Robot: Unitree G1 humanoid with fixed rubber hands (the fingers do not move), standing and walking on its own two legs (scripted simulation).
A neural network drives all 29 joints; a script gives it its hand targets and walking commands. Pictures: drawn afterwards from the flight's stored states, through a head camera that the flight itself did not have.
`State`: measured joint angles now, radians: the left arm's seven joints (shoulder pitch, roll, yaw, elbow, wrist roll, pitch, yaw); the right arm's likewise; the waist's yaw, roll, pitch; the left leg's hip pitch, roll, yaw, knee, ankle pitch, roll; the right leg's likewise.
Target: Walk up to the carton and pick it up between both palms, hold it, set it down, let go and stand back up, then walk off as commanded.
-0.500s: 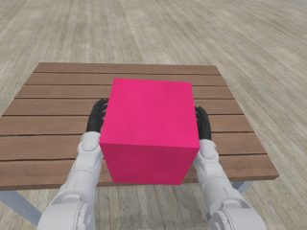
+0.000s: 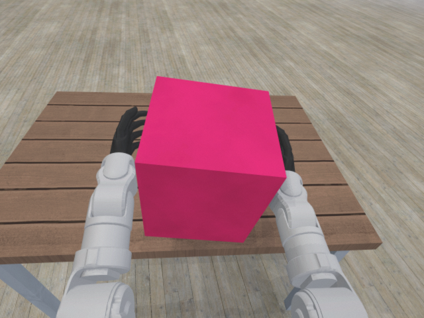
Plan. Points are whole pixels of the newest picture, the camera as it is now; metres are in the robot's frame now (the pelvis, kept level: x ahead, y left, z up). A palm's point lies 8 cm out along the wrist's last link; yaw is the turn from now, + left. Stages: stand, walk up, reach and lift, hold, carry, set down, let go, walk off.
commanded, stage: reach and lift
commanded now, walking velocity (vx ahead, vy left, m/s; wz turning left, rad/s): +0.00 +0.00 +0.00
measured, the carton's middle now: (203, 166) +0.38 +0.01 +0.11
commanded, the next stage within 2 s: hold in 1.52 s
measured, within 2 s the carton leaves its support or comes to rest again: neither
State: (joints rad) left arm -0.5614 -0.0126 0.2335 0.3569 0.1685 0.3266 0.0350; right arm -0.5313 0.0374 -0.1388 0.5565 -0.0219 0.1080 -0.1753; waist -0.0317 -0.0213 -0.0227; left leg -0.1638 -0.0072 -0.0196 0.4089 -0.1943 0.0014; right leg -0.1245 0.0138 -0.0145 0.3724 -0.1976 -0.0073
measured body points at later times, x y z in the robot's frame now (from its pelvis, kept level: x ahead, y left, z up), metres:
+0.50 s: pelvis -0.01 +0.00 +0.00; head -0.06 +0.02 +0.45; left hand +0.37 +0.16 +0.18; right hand +0.36 -0.14 +0.15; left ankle +0.02 +0.11 -0.74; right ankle +0.00 -0.11 -0.74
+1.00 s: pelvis -0.01 +0.00 +0.00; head -0.06 +0.02 +0.45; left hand +0.36 +0.17 +0.20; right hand +0.36 -0.14 +0.17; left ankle +0.02 +0.11 -0.74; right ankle +0.00 -0.11 -0.74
